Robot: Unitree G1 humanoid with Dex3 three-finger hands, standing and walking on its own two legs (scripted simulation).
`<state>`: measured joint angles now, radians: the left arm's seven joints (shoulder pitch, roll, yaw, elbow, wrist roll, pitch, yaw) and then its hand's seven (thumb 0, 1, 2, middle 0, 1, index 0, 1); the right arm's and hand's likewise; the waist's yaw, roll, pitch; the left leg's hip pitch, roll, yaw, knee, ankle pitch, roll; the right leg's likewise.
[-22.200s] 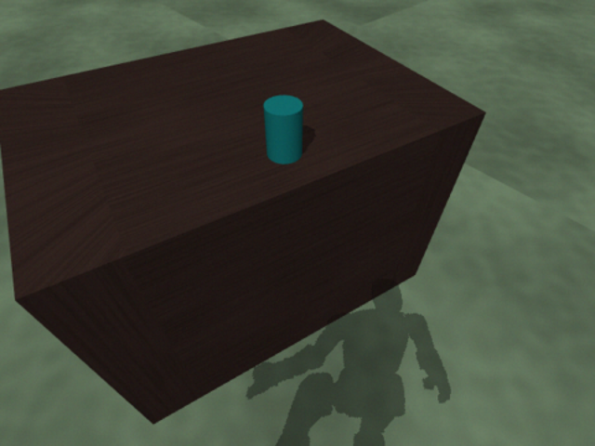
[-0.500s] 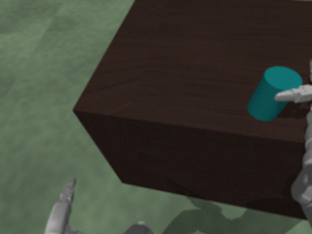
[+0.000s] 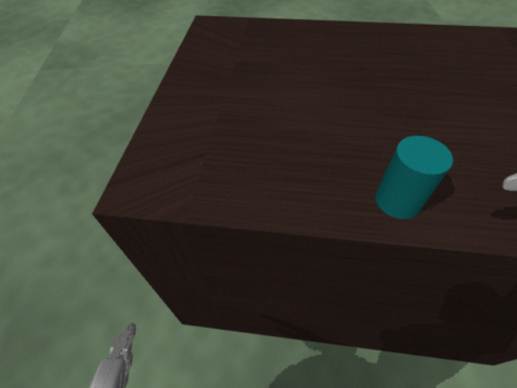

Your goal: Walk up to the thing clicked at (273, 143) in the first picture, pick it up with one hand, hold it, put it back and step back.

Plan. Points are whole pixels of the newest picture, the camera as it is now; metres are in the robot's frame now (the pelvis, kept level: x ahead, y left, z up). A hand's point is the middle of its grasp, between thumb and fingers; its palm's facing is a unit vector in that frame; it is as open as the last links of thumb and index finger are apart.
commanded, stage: sink last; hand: right
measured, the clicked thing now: (410, 179) +0.46 -0.21 +0.06
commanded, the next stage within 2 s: home in 1.00 s
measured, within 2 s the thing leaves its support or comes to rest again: neither
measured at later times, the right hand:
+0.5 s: hand out of the picture +0.24 -0.26 +0.15, palm faces +0.35 +0.85 -0.39, open 17.5 cm
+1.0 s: hand out of the picture +0.15 -0.23 +0.16, palm faces +0.39 +0.80 -0.45, open 17.6 cm
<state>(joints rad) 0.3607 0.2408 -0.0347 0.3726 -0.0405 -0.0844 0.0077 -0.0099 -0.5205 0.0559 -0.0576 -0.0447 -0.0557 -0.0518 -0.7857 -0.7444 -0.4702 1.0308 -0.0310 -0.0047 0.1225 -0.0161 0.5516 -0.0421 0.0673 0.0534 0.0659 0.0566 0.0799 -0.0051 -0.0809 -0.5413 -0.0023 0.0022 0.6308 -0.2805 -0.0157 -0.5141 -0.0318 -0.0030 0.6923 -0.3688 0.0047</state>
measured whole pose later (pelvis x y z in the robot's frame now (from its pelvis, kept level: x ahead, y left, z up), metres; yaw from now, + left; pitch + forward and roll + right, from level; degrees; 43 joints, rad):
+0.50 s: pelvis +0.01 +0.00 +0.01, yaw -2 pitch +2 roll +1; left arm 0.36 0.21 0.09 0.44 -0.06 0.00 0.02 -0.01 -0.52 0.06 -0.05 -0.04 -0.05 -0.05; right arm 0.29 -0.39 -0.33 -0.27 0.09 -0.03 -0.01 -0.02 0.54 -0.05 0.07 0.05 0.06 0.05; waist -0.05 -0.04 -0.03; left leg -0.32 0.01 0.02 0.58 -0.30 -0.01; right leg -0.29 -0.02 0.01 0.61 -0.36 0.01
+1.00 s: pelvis -0.03 +0.03 +0.01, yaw -3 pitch -2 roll -1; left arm 0.34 0.20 0.14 0.51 -0.03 -0.09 0.06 -0.01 -0.50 0.05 -0.05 -0.05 -0.05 -0.05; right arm 0.49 -0.36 -0.36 -0.36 0.08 -0.22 -0.02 -0.02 0.57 -0.05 0.06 0.06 0.06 0.06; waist -0.05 -0.05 0.03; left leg -0.29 0.02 0.05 0.59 -0.27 0.02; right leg -0.24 -0.02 0.04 0.57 -0.29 0.03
